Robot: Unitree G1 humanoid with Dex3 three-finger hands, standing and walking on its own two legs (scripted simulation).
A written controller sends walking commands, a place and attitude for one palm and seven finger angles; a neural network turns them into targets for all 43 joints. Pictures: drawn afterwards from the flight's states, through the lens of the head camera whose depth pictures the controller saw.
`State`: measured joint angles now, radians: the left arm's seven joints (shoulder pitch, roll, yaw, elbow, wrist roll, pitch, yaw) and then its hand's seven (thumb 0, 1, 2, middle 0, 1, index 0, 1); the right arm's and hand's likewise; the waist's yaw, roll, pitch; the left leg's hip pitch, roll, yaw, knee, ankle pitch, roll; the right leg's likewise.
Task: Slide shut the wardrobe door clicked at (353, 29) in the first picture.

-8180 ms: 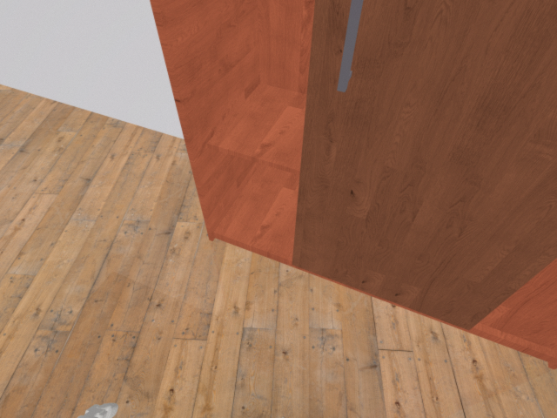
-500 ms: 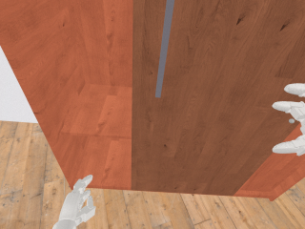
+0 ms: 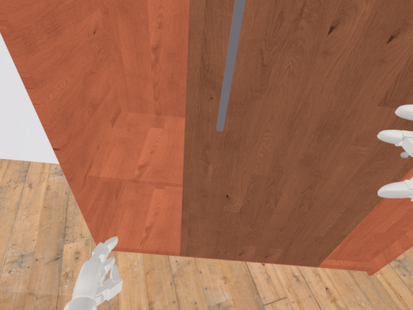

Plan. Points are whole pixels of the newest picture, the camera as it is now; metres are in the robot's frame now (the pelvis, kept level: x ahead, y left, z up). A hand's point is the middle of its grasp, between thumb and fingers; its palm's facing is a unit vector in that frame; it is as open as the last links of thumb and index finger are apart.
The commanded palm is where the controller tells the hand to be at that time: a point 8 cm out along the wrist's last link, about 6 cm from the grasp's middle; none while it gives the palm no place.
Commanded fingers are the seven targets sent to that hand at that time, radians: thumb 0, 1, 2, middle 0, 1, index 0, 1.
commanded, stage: raise the hand with hooked fingers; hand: right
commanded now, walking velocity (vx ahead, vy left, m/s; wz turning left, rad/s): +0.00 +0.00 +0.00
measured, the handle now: (229, 64) +0.52 -0.03 +0.26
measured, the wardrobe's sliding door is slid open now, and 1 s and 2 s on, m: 0.37 0.37 0.37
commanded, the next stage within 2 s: move the hooked fingers beside the handle in 0.08 s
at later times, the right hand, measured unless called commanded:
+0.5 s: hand (369, 142) +0.31 -0.24 +0.24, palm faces +0.10 +0.99 -0.07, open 14.0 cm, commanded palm +0.27 -0.28 +0.25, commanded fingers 0.00 0.50 -0.30 0.30 1.20 0.30 1.20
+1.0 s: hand (325, 123) +0.35 -0.18 +0.24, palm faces +0.07 +1.00 -0.02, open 14.0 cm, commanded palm +0.33 -0.23 +0.24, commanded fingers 0.00 0.50 -0.30 0.30 1.20 0.30 1.20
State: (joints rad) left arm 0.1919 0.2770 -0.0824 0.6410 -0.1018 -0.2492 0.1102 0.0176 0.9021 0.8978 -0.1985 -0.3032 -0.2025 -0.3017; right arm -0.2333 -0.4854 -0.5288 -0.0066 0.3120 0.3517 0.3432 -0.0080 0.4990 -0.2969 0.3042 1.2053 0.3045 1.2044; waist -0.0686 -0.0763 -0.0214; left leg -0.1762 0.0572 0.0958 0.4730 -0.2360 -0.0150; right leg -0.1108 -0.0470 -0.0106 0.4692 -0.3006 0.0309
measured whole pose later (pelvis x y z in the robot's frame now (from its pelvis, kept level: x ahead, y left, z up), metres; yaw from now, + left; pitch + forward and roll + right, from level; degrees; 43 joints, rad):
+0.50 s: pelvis +0.00 -0.01 +0.00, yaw +0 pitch -3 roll +0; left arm 0.16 0.26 -0.09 0.66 -0.09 -0.24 0.10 0.02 0.90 0.90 -0.20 -0.30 -0.20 -0.30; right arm -0.30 -0.40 -0.41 -0.03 0.29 0.37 0.27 -0.01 0.50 -0.30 0.30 1.21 0.30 1.20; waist -0.06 -0.07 -0.03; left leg -0.18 0.07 0.09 0.47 -0.23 -0.02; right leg -0.11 -0.03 -0.02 0.46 -0.30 0.02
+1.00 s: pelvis +0.00 -0.01 +0.00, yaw +0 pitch -3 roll +0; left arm 0.14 0.24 -0.08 0.68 -0.09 -0.19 0.09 0.02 0.90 0.90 -0.20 -0.30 -0.20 -0.30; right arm -0.48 -0.29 -0.27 0.07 0.23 0.41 0.11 -0.01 0.50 -0.30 0.30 1.21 0.30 1.20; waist -0.04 -0.06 -0.02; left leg -0.19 0.07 0.08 0.46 -0.22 -0.02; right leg -0.11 -0.04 -0.02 0.44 -0.28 0.02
